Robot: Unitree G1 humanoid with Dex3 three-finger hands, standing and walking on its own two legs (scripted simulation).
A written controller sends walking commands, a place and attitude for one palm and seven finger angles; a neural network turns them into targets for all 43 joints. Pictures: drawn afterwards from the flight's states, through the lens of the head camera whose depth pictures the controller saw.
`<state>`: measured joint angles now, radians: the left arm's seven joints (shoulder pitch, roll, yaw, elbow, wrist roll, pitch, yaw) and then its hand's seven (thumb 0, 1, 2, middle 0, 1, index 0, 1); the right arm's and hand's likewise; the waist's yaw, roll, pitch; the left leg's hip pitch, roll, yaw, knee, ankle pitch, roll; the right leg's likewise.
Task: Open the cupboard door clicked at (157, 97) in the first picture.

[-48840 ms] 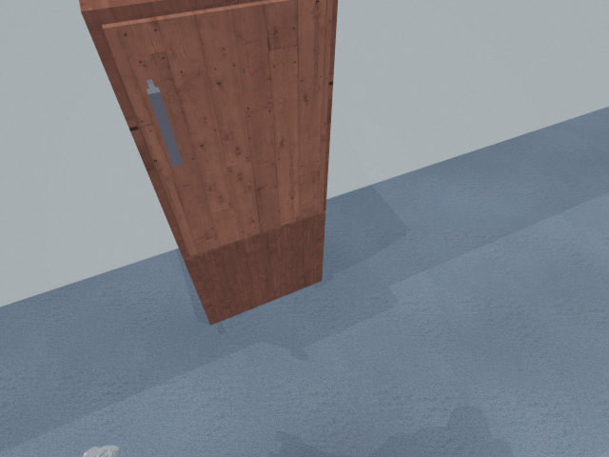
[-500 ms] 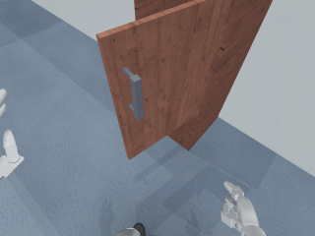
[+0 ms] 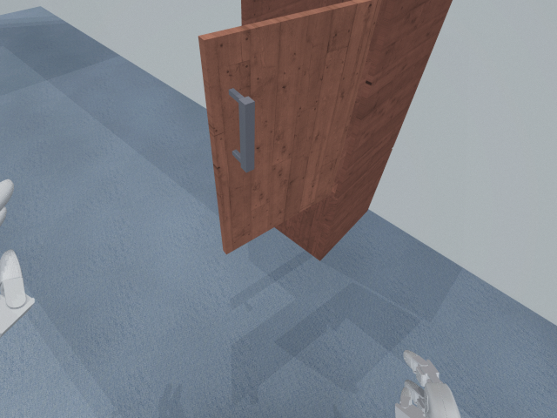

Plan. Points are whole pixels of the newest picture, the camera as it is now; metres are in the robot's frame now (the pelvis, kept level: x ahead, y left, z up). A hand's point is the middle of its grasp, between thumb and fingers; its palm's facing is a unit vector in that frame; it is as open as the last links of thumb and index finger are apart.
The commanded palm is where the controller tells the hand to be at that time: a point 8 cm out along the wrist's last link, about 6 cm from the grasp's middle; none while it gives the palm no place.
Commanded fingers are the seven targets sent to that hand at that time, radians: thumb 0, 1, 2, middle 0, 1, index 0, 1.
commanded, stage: stop stepping back and stand still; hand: left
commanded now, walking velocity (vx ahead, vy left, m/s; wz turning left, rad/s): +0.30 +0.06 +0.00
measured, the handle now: (241, 132) +0.59 +0.11 +0.08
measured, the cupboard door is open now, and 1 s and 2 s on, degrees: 79 79 79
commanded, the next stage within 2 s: let the arm hang, fingers relaxed in 0.54 s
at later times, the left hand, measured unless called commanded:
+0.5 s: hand out of the picture +0.12 +0.26 +0.16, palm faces +0.45 -0.76 -0.47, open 7.4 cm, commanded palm +0.06 +0.29 +0.17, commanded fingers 0.00 0.90 0.90 -0.20 -0.30 -0.20 -0.30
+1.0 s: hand out of the picture -0.07 +0.20 -0.18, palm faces +0.16 -0.97 -0.20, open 6.9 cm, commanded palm none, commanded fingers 0.00 0.90 0.90 -0.20 -0.30 -0.20 -0.30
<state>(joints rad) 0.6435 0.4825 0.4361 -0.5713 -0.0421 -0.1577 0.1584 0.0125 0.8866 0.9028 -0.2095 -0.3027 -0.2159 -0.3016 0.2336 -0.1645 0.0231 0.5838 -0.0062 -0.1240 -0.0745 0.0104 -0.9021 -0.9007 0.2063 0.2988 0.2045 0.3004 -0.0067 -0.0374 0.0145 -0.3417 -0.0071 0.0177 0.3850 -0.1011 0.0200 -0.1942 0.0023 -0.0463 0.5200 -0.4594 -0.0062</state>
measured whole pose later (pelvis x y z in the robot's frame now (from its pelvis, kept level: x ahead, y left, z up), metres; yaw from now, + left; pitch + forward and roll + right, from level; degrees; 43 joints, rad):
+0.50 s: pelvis -0.07 -0.01 -0.01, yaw +1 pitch -2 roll +0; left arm 0.53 0.42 0.41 -0.45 -0.02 -0.21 0.13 0.01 0.89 0.90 -0.21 -0.30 -0.21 -0.30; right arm 0.28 -0.21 0.00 0.69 -0.02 -0.13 -0.07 0.01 -0.90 -0.90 0.21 0.30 0.20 0.30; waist 0.00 -0.01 -0.02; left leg -0.45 0.03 0.01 0.99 -0.36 0.00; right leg -0.29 0.01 -0.09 0.58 -0.25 -0.07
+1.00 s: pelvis -0.07 +0.01 -0.01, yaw +7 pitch -2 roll -1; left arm 0.30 0.18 0.03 0.98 0.00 0.04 0.03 -0.03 1.02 0.90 -0.21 -0.30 -0.21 -0.30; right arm 0.26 -0.17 0.00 1.00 -0.03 0.02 -0.02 0.00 -0.94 -0.90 0.21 0.30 0.20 0.30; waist -0.01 -0.01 0.05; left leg -0.29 0.00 -0.02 0.52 -0.20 0.00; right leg -0.24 0.01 -0.02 0.51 -0.25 -0.01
